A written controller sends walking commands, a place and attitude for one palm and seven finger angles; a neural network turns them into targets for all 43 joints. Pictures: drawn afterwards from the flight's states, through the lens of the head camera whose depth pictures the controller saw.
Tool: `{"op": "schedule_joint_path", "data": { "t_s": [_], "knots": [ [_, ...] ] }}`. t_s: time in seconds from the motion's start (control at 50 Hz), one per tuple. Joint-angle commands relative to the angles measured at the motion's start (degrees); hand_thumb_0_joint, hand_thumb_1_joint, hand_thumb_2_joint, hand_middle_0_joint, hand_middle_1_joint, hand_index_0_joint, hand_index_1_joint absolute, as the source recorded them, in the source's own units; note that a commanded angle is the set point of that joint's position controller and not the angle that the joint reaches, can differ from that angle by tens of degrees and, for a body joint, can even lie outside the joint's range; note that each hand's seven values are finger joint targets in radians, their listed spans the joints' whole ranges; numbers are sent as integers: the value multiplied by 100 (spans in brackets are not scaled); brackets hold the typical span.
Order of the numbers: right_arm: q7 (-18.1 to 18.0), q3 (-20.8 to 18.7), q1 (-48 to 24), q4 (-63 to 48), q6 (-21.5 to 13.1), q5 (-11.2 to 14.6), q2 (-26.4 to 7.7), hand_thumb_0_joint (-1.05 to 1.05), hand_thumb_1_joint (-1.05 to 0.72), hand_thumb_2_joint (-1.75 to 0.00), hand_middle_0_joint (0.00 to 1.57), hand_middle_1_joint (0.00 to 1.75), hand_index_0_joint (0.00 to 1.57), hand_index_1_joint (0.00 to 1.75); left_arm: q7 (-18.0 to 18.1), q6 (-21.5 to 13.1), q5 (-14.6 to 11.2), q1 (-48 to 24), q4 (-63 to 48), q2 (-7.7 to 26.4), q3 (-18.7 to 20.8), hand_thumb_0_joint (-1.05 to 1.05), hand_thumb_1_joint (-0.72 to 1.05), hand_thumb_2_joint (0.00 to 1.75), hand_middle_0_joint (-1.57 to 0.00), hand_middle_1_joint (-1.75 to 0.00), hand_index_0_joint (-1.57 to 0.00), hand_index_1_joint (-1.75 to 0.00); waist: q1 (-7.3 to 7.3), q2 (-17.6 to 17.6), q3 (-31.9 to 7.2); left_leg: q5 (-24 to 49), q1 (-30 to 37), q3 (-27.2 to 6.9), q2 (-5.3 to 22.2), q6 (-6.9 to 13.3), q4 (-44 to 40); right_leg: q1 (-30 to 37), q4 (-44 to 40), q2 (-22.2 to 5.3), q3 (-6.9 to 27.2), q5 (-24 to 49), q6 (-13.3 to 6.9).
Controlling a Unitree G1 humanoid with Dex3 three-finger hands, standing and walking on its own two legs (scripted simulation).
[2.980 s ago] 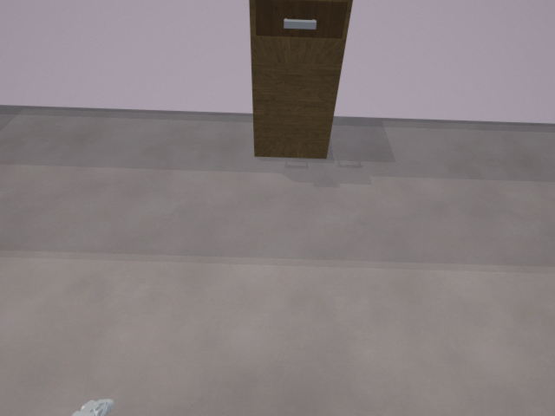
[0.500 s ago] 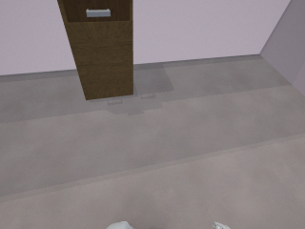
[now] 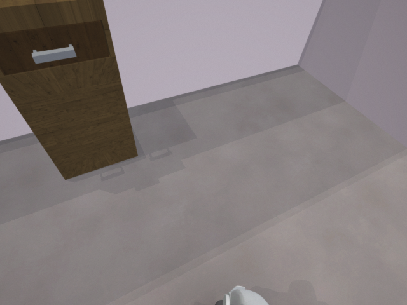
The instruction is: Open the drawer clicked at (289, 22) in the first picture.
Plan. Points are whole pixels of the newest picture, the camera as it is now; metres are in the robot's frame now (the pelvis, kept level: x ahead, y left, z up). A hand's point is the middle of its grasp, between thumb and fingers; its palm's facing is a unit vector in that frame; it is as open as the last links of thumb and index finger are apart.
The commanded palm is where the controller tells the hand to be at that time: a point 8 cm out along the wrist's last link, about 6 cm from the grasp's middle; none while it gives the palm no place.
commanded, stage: walk to a spot facing it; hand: left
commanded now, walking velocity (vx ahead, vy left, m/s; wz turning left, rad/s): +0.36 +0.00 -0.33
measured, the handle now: (54, 52) +0.92 +0.54 -0.02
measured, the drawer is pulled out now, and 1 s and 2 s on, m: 0.00 0.00 0.00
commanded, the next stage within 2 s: turn to face it in 0.38 s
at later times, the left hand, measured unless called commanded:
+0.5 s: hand (121, 283) +0.20 +0.19 -0.18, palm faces -0.02 -0.99 -0.14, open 7.3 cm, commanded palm none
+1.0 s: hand (139, 178) +0.47 +0.18 -0.13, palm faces +0.07 -0.96 -0.27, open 7.3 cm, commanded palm none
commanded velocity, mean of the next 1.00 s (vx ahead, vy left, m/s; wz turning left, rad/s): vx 0.14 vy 0.00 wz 0.21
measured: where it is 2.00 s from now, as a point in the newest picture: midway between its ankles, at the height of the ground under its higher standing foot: (191, 275)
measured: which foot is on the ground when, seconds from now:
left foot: down 0.00-0.08, up 0.10-0.50, down 0.52-0.94, up 0.96-1.00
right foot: up 0.00-0.06, down 0.08-0.52, up 0.54-0.92, down 0.94-1.00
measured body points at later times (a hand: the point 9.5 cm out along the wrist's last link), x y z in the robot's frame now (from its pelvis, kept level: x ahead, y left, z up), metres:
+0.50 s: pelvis +0.25 +0.03 -0.01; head +0.28 +0.03 +0.44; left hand +0.21 +0.24 -0.16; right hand +0.32 -0.23 -0.14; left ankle +0.37 +0.14 -0.73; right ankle +0.11 -0.07 -0.73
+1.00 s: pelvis +0.34 -0.01 +0.00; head +0.36 -0.04 +0.45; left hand +0.46 +0.23 -0.11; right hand +0.37 -0.25 -0.17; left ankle +0.35 +0.13 -0.70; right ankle +0.36 -0.10 -0.73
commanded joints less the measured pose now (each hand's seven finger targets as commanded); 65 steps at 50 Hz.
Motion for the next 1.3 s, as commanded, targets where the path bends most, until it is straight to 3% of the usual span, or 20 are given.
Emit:
{"op": "schedule_joint_path", "data": {
  "t_s": [0.0, 0.04, 0.06, 0.08, 0.1, 0.14, 0.22, 0.4, 0.46, 0.48, 0.5, 0.52, 0.6, 0.88, 0.9, 0.92, 0.94, 1.0, 1.06, 1.28],
  "knots": [
    [-40, -208, 427, -78, -14, 16, -1180, 0, -90, -90, 20, 30, 20, 30, 60, -272, 14, 586, -228, 342, 61, 0, 90, 90, -20, -30, -20, -30, 530, 964, -99, 8436, -19, -442, 1721, -247, 1578, 965, -647, 556, -486, -603, -373],
    [36, -223, -16, -294, -16, 114, -1111, 0, -90, -90, 20, 30, 20, 30, 97, -402, 40, 1924, 155, 813, 227, 0, 90, 90, -20, -30, -20, -30, 1184, 620, -700, 6066, -1954, -277, 1507, -370, 4003, 3450, -1395, -274, 541, 238, -870],
    [54, -192, -120, -524, -83, 181, -729, 0, -90, -90, 20, 30, 20, 30, 155, -432, -16, 2482, 265, 1288, 342, 0, 90, 90, -20, -30, -20, -30, 1237, -574, -1212, 178, -3743, -257, 470, -509, 6002, 4635, -1901, -2073, 3398, 1242, -1732],
    [64, -255, -516, -693, -60, 127, -880, 0, -90, -90, 20, 30, 20, 30, 181, -408, -136, 2288, 245, 1408, 356, 0, 90, 90, -20, -30, -20, -30, 1073, -161, -1027, -659, -4383, -1152, 371, -331, 6841, 4378, -2551, -2421, 4012, 1130, -2041],
    [79, -303, -890, -795, -27, 91, -815, 0, -90, -90, 20, 30, 20, 30, 231, -341, -165, 1859, 144, 1147, 314, 0, 90, 90, -20, -30, -20, -30, 927, 530, -22, -92, -4564, -1521, 696, -192, 6710, 3394, -2843, -2270, 3323, 608, -1675],
    [138, -270, -754, -698, 123, -18, -555, 0, -90, -90, 20, 30, 20, 30, 231, -467, -101, 1299, 75, 509, 129, 0, 90, 90, -20, -30, -20, -30, 402, 153, 461, 642, -4161, -1577, 1040, -322, 6052, 1885, -3088, -1656, 2335, 474, -976],
    [206, -287, -529, -708, 288, -41, -464, 0, -90, -90, 20, 30, 20, 30, 239, -617, -26, 1092, 33, 538, 70, 0, 90, 90, -20, -30, -20, -30, 15, -79, 316, 838, -3842, -1418, 1125, -531, 4950, 1398, -3102, -1200, 1253, 1300, -837],
    [356, -245, -2327, -1300, 107, -25, -773, 0, -90, -90, 20, 30, 20, 30, 198, -575, -29, 1704, 301, 793, 112, 0, 90, 90, -20, -30, -20, -30, 511, -618, 239, 1469, -3448, -859, 711, -538, 2075, 2523, -2417, -934, 1217, 2761, -534],
    [211, -339, -1273, -994, 49, -69, -1222, 0, -90, -90, 20, 30, 20, 30, 215, -525, -83, 1549, 228, 874, 151, 0, 90, 90, -20, -30, -20, -30, -40, -310, -528, 2108, -1532, -718, 455, -420, 1092, 2390, -778, -720, 1061, 3561, -227],
    [158, -428, -466, -778, 20, -113, -1653, 0, -90, -90, 20, 30, 20, 30, 220, -520, -145, 1632, 196, 679, 122, 0, 90, 90, -20, -30, -20, -30, -316, 472, -1228, 3716, -43, -1576, 1329, -118, 1228, 1516, 416, -307, 728, 2111, 63],
    [138, -514, 107, -671, 39, -96, -2222, 0, -90, -90, 20, 30, 20, 30, 199, -519, -211, 1993, 180, 317, 16, 0, 90, 90, -20, -30, -20, -30, -326, 1931, -1950, 5674, 1024, -3243, 2833, 620, 1165, 477, 2248, 333, 377, -2025, 250],
    [137, -426, -65, -679, 143, -23, -2102, 0, -90, -90, 20, 30, 20, 30, 252, -497, -161, 1824, 114, 474, 47, 0, 90, 90, -20, -30, -20, -30, -255, 1483, -1790, 5657, 404, -3358, 3012, 954, 716, 450, 3000, 196, 789, -2628, 186],
    [78, -199, -1450, -851, 88, -9, -1241, 0, -90, -90, 20, 30, 20, 30, 183, -347, -76, 1097, 74, 251, 14, 0, 90, 90, -20, -30, -20, -30, 277, 980, -29, 4678, -1966, -2216, 1976, 519, 136, 504, 2204, -498, 753, -1606, 445],
    [200, -561, -1988, -1450, 519, -18, -1756, 0, -90, -90, 20, 30, 20, 30, 252, -124, -108, 712, -726, 594, 221, 0, 90, 90, -20, -30, -20, -30, 534, 758, -570, 2440, -2726, -2751, 1142, 211, 881, 2163, -1707, -147, 473, -86, 651],
    [239, -543, -1879, -1498, 523, 43, -1510, 0, -90, -90, 20, 30, 20, 30, 288, -192, -48, 782, -766, 987, 274, 0, 90, 90, -20, -30, -20, -30, 561, -193, -689, 1570, -3430, -2340, 686, -155, 1653, 2933, -2397, -914, 1200, 179, 460],
    [257, -472, -1874, -1686, 530, 33, -1116, 0, -90, -90, 20, 30, 20, 30, 324, -210, 27, 893, -836, 1583, 388, 0, 90, 90, -20, -30, -20, -30, 636, -1842, -667, -730, -4312, -1416, -131, -604, 3143, 3144, -2728, -2494, 2588, 1196, -127],
    [237, -550, -1942, -1719, 589, -10, -1416, 0, -90, -90, 20, 30, 20, 30, 324, -181, -26, 871, -907, 1613, 351, 0, 90, 90, -20, -30, -20, -30, 646, -1352, -695, -1107, -4105, -1782, 101, -574, 4272, 2477, -2693, -2854, 2534, 1458, -563],
    [318, -585, -1631, -1436, 753, -36, -1311, 0, -90, -90, 20, 30, 20, 30, 343, -161, -60, -140, -1174, 1042, 212, 0, 90, 90, -20, -30, -20, -30, 91, -641, -42, 17, -4069, -1810, 419, -660, 5402, 1662, -2698, -1978, 1261, 748, -248],
    [341, -535, -1615, -1433, 762, -29, -1265, 0, -90, -90, 20, 30, 20, 30, 322, -230, -63, 175, -1110, 931, 165, 0, 90, 90, -20, -30, -20, -30, 191, -809, -261, 304, -4164, -1633, 428, -800, 5246, 2311, -2391, -1760, 512, 1918, -219],
    [367, -379, -2582, -1835, 728, 25, -1255, 0, -90, -90, 20, 30, 20, 30, 294, -124, 32, 848, -815, 1382, 274, 0, 90, 90, -20, -30, -20, -30, 608, -1074, -452, -104, -3226, -1101, 405, -689, 2898, 2597, -2047, -2098, 265, 2168, -443]
  ]
}}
